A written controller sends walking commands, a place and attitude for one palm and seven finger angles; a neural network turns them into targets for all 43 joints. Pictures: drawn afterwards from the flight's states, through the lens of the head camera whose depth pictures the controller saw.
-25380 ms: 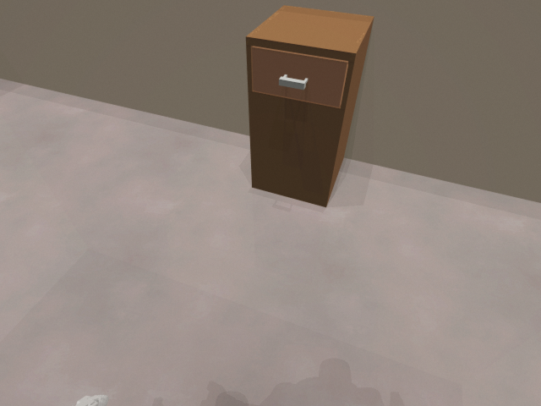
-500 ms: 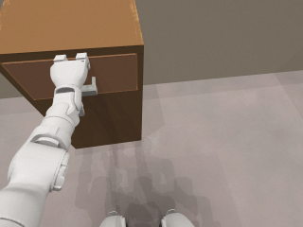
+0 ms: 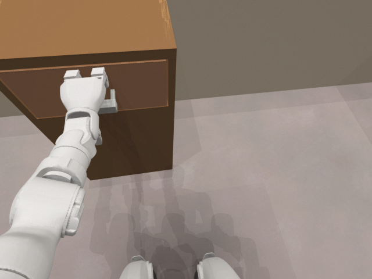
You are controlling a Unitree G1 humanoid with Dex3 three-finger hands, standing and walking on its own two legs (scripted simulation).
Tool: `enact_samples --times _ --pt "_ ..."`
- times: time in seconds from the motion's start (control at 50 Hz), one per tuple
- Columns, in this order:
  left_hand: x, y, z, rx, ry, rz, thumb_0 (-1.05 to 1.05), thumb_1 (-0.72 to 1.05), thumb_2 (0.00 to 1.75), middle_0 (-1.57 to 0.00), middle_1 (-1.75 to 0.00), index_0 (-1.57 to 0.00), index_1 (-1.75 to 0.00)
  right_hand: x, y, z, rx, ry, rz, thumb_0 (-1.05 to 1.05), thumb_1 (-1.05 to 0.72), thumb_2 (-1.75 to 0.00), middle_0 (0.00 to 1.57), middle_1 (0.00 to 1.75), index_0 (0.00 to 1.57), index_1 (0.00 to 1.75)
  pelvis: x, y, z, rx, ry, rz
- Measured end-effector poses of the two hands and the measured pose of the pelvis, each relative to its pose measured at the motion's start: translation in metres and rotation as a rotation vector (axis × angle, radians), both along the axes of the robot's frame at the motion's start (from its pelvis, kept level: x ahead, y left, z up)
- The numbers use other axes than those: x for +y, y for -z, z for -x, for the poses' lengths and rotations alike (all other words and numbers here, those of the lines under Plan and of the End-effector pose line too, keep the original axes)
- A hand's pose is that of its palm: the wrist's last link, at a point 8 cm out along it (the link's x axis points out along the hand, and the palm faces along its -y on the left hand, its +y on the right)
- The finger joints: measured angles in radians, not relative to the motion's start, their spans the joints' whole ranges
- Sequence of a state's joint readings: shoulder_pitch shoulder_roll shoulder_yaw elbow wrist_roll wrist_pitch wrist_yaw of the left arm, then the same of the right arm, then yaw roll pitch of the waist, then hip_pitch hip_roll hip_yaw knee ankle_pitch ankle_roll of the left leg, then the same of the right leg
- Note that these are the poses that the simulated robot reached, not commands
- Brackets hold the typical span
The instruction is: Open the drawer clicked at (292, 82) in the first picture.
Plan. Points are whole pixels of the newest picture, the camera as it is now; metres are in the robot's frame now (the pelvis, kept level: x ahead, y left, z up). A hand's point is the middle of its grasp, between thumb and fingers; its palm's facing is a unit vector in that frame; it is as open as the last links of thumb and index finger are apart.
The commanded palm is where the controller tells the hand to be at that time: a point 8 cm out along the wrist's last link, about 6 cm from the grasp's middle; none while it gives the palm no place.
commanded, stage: lower the fingers behind the handle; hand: left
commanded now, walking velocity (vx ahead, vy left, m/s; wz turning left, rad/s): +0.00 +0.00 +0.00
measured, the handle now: (96, 100) +0.56 +0.18 -0.04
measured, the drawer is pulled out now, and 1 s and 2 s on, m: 0.00 0.00 0.00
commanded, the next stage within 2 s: lift the fingers back up to retry in 1.26 s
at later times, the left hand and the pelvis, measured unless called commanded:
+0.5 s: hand (91, 114) +0.51 +0.18 -0.03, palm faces -0.03 -0.02 -1.00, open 13.8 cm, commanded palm +0.50 +0.17 +0.01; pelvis -0.02 +0.00 -0.02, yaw -1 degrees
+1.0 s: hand (92, 114) +0.51 +0.18 -0.03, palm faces +0.00 +0.04 -1.00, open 13.7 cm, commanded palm +0.50 +0.15 -0.01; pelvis -0.04 +0.00 -0.05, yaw -1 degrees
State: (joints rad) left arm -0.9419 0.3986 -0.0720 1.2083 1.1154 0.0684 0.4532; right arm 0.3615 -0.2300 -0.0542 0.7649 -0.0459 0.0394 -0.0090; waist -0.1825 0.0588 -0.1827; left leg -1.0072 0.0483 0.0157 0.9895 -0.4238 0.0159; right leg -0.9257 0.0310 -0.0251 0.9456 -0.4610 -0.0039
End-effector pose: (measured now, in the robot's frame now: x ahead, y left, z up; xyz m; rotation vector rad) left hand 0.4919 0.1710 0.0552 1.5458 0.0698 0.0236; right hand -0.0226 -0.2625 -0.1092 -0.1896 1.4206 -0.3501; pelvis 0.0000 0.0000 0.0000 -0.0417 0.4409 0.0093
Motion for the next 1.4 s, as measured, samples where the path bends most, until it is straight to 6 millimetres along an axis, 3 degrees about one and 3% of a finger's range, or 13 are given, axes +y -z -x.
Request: enact_samples --times 0.44,0.76,1.06,1.4 --pt "0.008 0.025 -0.001 0.025 -0.019 -0.011 0.00 -0.49 0.30 -0.32 -1.21 -0.32 -1.22 0.008 0.013 0.024 0.028 0.012 0.000 0.00 -0.91 -0.90 0.20 0.30 0.20 0.30 0.003 0.017 0.013 0.038 0.005 0.011" --pt "0.006 0.029 -0.002 -0.033 -0.028 -0.036 0.00 -0.49 0.30 -0.33 -1.29 -0.33 -1.22 0.010 0.030 0.031 0.019 -0.017 0.004 0.00 -0.91 -0.90 0.20 0.30 0.20 0.30 0.006 0.036 0.029 0.064 -0.002 0.021" --pt "0.004 0.032 -0.002 -0.034 -0.025 -0.067 0.00 -0.49 0.30 -0.29 -1.31 -0.32 -1.21 0.011 0.047 0.050 0.023 -0.012 0.005 0.00 -0.91 -0.90 0.20 0.30 0.20 0.30 0.004 0.054 0.046 0.078 -0.003 0.022" --pt "0.004 0.031 -0.002 -0.020 -0.030 -0.058 0.00 -0.49 0.30 -0.28 -1.31 -0.32 -1.21 0.008 0.051 0.057 0.028 -0.009 0.002 0.01 -0.91 -0.90 0.20 0.30 0.20 0.30 0.001 0.057 0.050 0.082 -0.001 0.020"
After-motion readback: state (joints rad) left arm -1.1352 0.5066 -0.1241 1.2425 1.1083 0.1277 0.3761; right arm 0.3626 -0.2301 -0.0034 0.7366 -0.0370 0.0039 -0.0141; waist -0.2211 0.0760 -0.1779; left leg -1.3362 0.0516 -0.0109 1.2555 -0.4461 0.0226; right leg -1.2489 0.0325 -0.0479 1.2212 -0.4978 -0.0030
